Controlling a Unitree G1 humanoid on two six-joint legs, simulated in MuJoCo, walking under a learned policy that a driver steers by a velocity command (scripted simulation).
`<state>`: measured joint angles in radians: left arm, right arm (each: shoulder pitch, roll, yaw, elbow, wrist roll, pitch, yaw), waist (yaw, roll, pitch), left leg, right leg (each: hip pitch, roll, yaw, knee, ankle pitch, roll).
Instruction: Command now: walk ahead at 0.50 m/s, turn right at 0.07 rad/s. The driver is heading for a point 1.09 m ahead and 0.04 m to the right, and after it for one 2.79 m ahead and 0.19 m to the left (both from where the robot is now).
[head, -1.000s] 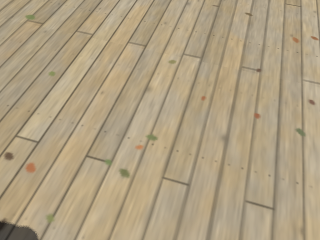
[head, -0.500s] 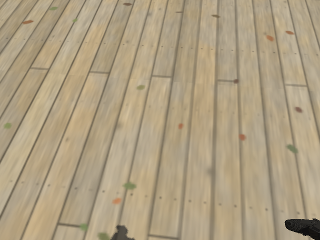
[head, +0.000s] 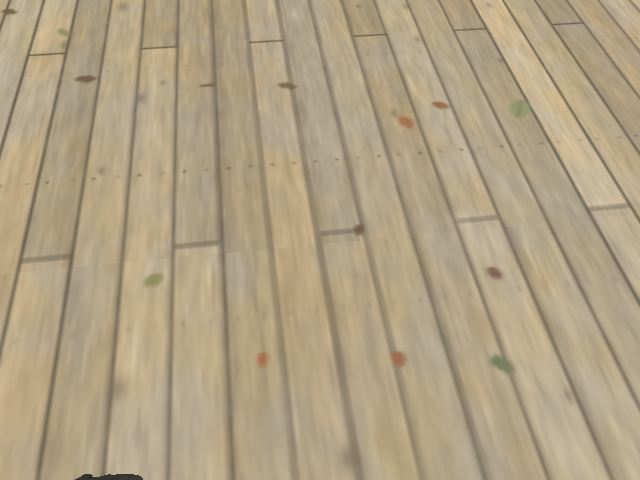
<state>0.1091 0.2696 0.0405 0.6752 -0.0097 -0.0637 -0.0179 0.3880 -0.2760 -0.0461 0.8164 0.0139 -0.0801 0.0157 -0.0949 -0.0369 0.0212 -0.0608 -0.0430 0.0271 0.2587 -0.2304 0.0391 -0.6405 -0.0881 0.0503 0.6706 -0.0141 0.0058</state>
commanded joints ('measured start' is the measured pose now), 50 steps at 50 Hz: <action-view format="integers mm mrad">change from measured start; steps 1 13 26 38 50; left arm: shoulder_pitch -125 143 261 164 -43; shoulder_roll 50 121 185 159 53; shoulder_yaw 8 35 51 31 13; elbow -95 -8 120 89 46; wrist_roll -10 11 -9 -18 5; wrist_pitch -22 -19 -22 -41 -15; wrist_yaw -15 -12 12 11 6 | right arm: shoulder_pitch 7 -111 -390 -96 -60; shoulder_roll -183 -149 -61 -148 -162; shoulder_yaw -43 -24 2 -33 -38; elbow -41 -103 -186 -119 -39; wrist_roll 10 -2 2 -10 -6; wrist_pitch -3 -21 -7 -2 -12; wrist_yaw -5 -9 17 12 -10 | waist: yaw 0 128 173 27 44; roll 114 -37 -10 107 93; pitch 28 -69 42 -110 23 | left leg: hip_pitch -24 -666 -573 117 -75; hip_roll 259 166 132 342 220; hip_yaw -142 -92 -43 -456 -96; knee -83 901 334 14 -141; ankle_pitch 233 -95 327 -28 256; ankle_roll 154 -19 -47 198 162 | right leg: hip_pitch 57 622 563 -102 6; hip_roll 32 -165 -118 5 -20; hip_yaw -35 304 45 23 -24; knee -95 -427 -518 559 -4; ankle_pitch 52 -123 31 -376 118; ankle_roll -6 -244 -213 -46 11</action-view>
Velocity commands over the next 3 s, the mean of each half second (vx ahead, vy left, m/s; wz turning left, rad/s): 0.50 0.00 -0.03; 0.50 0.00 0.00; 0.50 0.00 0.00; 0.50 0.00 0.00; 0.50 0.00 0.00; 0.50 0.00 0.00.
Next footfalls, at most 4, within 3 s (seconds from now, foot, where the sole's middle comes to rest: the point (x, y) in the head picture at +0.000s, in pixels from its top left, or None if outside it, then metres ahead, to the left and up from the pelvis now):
0.14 right None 0.25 -0.15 -0.78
0.66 left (257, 448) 0.55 0.09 -0.78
1.20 right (351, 318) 0.85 -0.14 -0.78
1.74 left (248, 231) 1.15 0.10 -0.78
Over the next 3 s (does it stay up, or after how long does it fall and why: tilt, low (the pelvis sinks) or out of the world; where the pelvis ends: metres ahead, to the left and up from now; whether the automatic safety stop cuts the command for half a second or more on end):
stays up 1.68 0.03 0.00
